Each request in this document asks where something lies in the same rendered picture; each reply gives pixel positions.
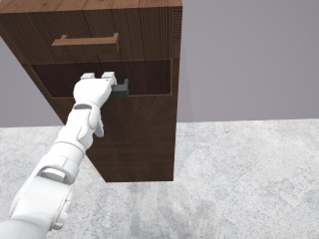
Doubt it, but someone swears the handle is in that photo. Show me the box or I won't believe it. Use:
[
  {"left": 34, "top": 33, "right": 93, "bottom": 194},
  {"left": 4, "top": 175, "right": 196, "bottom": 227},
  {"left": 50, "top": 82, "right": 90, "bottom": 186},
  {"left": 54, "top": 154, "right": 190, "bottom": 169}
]
[
  {"left": 109, "top": 79, "right": 129, "bottom": 99},
  {"left": 51, "top": 37, "right": 120, "bottom": 56}
]

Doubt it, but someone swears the drawer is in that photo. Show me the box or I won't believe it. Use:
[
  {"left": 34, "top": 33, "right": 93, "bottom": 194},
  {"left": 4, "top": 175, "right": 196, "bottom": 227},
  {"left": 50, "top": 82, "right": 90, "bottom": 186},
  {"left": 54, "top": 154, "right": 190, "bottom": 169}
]
[{"left": 30, "top": 58, "right": 171, "bottom": 98}]

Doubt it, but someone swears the robot left forearm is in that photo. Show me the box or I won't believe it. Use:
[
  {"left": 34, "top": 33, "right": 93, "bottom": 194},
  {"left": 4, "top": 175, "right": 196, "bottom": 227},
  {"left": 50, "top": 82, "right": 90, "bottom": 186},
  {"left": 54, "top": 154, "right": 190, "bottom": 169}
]
[{"left": 9, "top": 101, "right": 101, "bottom": 218}]

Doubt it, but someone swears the cabinet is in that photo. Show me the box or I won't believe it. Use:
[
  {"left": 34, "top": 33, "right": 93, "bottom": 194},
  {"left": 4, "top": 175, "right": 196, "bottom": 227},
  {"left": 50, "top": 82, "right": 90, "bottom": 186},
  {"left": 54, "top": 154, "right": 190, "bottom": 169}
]
[{"left": 0, "top": 0, "right": 183, "bottom": 183}]

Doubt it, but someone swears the robot left hand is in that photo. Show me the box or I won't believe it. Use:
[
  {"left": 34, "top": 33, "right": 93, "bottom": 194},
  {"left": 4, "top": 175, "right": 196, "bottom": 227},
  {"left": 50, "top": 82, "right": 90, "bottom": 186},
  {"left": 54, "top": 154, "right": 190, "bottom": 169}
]
[{"left": 73, "top": 72, "right": 117, "bottom": 137}]

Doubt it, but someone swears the robot left upper arm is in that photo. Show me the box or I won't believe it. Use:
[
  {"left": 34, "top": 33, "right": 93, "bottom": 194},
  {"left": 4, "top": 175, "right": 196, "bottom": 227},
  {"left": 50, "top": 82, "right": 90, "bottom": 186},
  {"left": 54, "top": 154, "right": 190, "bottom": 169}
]
[{"left": 0, "top": 175, "right": 75, "bottom": 239}]

